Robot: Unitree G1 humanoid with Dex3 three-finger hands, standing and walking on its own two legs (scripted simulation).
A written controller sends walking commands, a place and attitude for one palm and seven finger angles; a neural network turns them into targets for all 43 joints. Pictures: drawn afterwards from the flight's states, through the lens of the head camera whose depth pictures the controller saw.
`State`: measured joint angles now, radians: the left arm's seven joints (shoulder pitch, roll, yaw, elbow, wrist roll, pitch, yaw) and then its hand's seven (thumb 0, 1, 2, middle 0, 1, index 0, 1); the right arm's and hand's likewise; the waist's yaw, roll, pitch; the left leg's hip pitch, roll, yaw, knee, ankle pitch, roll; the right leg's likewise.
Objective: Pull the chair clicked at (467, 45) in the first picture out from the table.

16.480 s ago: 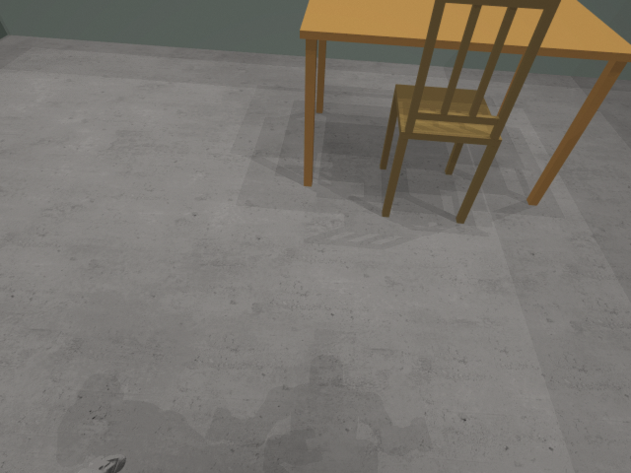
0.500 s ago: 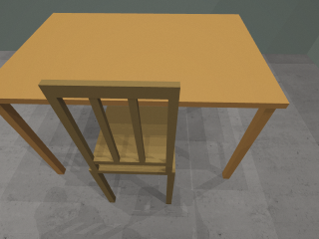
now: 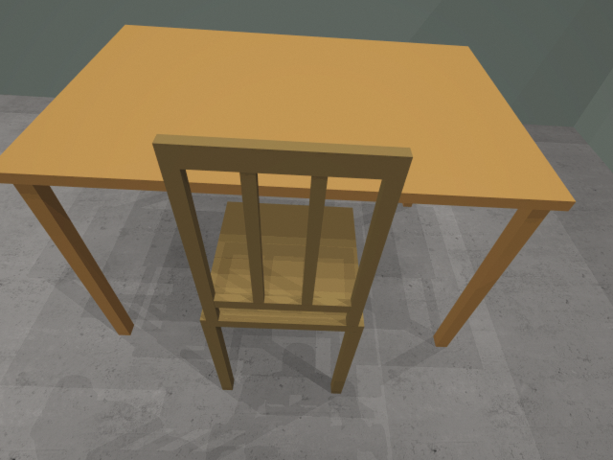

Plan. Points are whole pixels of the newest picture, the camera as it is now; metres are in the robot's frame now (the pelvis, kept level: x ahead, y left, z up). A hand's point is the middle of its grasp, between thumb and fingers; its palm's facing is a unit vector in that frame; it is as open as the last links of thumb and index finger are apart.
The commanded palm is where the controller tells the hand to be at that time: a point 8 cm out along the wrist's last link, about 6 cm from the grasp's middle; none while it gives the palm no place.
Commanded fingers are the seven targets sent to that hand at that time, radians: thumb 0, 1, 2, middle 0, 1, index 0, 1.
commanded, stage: come to a stop and stand still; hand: left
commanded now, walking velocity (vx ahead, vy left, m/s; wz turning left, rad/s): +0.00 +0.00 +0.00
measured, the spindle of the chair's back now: (254, 246) +0.47 +0.13 -0.04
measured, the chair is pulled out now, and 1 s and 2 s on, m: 0.00 0.00 0.00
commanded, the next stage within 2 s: look again from close up in 2.00 s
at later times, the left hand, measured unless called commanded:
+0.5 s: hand out of the picture -0.06 +0.21 -0.17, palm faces +0.00 -0.99 -0.17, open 7.3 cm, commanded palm none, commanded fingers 0.00 0.90 0.90 -0.20 -0.30 -0.20 -0.30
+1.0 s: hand out of the picture -0.12 +0.24 -0.17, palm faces +0.09 -0.98 -0.16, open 7.3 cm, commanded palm none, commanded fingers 0.00 0.90 0.90 -0.20 -0.30 -0.20 -0.30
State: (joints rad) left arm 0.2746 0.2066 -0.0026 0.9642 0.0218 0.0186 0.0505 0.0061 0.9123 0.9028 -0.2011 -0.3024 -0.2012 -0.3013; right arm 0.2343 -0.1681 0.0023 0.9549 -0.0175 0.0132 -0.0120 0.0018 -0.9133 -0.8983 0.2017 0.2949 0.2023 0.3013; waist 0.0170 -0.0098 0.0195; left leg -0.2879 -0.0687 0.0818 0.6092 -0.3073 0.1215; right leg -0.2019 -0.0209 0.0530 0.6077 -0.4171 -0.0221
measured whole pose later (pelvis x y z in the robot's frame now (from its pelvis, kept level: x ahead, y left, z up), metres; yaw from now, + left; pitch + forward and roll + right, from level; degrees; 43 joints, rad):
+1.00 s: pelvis -0.03 +0.09 +0.01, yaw +0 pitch -1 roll -2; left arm 0.45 0.12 0.01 1.13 0.01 0.00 0.06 0.00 0.91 0.90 -0.20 -0.30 -0.20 -0.30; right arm 0.22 -0.17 -0.01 1.10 0.02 0.03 -0.03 0.01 -0.93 -0.90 0.20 0.30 0.20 0.30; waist 0.03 0.00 0.04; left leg -0.24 -0.18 0.12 0.40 -0.18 0.01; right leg -0.13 -0.07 -0.01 0.45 -0.31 0.02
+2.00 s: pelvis -0.04 +0.24 +0.02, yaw +0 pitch +0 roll -2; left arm 0.19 0.18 0.02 0.97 0.01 0.04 0.02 0.00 0.92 0.90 -0.20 -0.30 -0.20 -0.30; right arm 0.34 -0.09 0.01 1.03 -0.02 -0.02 -0.04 0.01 -0.92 -0.90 0.21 0.30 0.21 0.30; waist -0.03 -0.04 0.06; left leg -0.19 -0.07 -0.05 0.37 -0.18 0.08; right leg -0.33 -0.01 0.04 0.79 -0.42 0.02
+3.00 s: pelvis -0.02 +0.16 +0.02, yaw -1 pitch +0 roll +1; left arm 0.34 0.12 -0.01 1.09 0.00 -0.03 0.04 0.00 0.91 0.90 -0.20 -0.30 -0.20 -0.30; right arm 0.28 -0.14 0.02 1.13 0.00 -0.01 -0.04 0.01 -0.93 -0.90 0.20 0.29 0.20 0.30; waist 0.01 0.00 0.02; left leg -0.15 0.00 -0.06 0.39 -0.24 -0.03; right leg -0.13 0.08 0.01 0.41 -0.28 -0.08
